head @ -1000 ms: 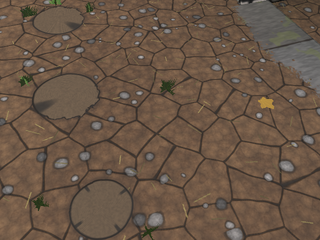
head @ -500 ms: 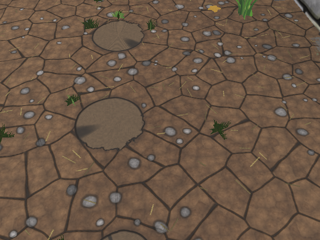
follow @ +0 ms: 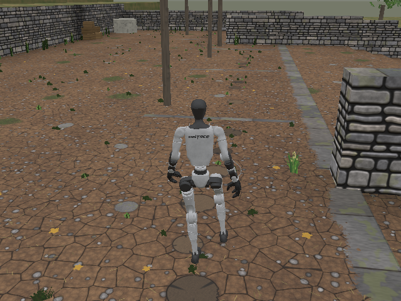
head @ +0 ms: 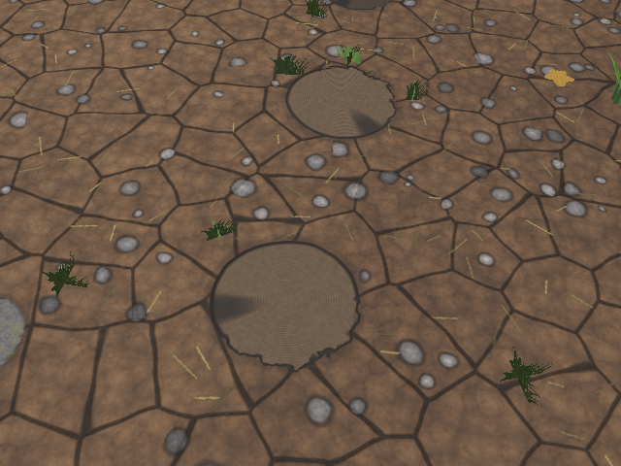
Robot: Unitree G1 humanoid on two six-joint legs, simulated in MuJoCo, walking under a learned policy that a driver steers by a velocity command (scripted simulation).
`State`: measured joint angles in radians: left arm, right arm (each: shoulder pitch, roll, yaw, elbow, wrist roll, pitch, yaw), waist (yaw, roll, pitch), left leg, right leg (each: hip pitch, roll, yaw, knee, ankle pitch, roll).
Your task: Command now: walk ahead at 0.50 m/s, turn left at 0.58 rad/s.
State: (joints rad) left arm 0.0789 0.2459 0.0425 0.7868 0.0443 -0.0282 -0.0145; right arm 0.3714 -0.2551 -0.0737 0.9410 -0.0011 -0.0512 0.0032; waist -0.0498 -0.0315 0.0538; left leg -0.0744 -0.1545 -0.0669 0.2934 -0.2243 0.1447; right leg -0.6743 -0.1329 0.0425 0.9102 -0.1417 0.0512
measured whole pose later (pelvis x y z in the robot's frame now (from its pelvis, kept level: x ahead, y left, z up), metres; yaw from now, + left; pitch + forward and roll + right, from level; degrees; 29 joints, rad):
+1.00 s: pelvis +0.51 +0.01 +0.00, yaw -9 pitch +2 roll +1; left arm 0.15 0.29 0.08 0.75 0.04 0.01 -0.07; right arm 0.40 -0.25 -0.04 0.86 -0.02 -0.09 -0.01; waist -0.04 -0.05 0.01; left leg -0.03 0.00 0.19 0.25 -0.25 0.03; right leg -0.67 -0.06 0.00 0.95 -0.12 -0.02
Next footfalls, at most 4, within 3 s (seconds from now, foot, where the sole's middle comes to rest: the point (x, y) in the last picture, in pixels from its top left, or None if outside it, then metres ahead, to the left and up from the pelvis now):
0.22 right None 0.32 -0.13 -0.78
0.68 left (249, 454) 0.49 0.11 -0.78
1.18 right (357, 345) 0.73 -0.14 -0.78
1.74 left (335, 228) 1.09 -0.12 -0.78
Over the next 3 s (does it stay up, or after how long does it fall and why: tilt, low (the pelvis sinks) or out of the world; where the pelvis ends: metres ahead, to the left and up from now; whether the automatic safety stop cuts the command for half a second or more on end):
stays up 1.55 -0.16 0.00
